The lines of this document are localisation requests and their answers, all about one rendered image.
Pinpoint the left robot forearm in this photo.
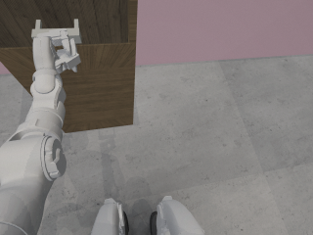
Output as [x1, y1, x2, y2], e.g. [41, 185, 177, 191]
[0, 69, 67, 183]

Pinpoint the drawer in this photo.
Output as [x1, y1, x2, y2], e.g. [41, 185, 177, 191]
[0, 0, 128, 48]

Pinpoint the cabinet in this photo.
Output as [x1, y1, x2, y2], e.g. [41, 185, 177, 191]
[0, 0, 138, 133]

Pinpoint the robot thigh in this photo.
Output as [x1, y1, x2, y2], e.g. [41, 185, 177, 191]
[156, 200, 205, 235]
[91, 202, 125, 235]

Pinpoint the robot left hand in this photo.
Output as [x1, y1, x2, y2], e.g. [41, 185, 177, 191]
[32, 28, 81, 75]

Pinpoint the left robot upper arm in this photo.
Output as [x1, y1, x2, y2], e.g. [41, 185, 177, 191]
[0, 135, 67, 235]

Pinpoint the robot right thigh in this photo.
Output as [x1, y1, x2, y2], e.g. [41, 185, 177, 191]
[156, 200, 205, 235]

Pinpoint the robot left thigh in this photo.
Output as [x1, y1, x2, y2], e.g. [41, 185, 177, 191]
[91, 202, 125, 235]

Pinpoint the handle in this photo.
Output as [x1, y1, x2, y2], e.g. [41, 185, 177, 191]
[31, 19, 82, 44]

